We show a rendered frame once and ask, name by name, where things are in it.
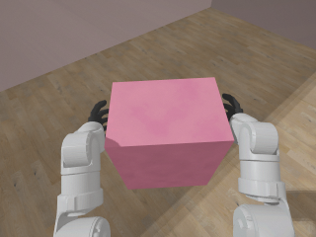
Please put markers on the left robot forearm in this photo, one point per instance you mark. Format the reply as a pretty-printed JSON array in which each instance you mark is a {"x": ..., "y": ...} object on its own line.
[{"x": 81, "y": 189}]

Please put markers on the robot right upper arm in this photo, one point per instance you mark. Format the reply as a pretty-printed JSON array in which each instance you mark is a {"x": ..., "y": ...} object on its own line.
[{"x": 260, "y": 220}]

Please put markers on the robot right hand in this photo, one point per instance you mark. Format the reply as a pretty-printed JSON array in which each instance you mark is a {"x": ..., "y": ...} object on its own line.
[{"x": 232, "y": 110}]

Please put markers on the right robot forearm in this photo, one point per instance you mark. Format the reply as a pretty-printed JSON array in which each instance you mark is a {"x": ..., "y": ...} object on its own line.
[{"x": 259, "y": 166}]

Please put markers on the robot left hand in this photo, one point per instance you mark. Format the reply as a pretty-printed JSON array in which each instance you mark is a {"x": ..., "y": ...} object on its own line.
[{"x": 96, "y": 114}]

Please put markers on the robot left upper arm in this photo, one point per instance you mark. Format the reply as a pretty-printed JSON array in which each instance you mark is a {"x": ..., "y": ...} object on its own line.
[{"x": 94, "y": 226}]

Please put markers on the carton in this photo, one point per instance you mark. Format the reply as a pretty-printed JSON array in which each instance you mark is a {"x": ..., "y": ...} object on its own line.
[{"x": 167, "y": 133}]

